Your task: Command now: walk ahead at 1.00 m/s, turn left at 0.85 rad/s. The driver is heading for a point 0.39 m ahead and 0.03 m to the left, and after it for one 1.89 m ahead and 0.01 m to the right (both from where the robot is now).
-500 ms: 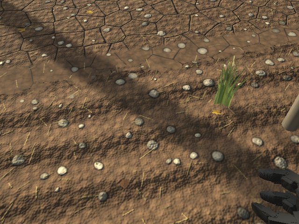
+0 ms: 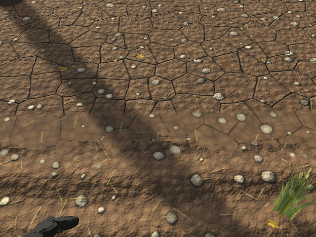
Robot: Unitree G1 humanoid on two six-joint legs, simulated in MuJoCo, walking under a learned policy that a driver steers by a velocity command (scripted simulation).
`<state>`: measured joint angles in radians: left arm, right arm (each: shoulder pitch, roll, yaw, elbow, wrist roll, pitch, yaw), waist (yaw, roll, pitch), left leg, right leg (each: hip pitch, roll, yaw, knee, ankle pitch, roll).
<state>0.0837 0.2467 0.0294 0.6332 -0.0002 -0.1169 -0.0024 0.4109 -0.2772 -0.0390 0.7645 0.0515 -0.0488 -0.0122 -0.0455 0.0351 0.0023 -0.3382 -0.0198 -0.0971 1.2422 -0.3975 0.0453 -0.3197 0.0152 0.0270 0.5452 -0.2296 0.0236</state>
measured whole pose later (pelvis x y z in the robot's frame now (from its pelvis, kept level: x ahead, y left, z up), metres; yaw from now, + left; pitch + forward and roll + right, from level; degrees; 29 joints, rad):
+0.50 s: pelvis +0.42 +0.10 +0.00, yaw +10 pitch -1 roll +1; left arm 0.31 0.29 0.03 0.82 -0.06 -0.07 -0.01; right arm 0.28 -0.26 -0.04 0.71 -0.02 -0.09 0.04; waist 0.00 -0.03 0.06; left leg -0.27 -0.03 0.14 0.55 -0.26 0.07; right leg -0.46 -0.11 0.09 1.29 -0.26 -0.05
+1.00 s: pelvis +0.87 +0.10 +0.00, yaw -15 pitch -2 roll +1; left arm 0.47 0.24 0.05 0.78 -0.01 -0.06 -0.04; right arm 0.00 -0.23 0.00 0.58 0.00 -0.14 0.01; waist 0.08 0.01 0.07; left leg -0.56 0.05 -0.19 1.22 -0.31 0.01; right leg -0.24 0.20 0.05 0.55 -0.25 -0.18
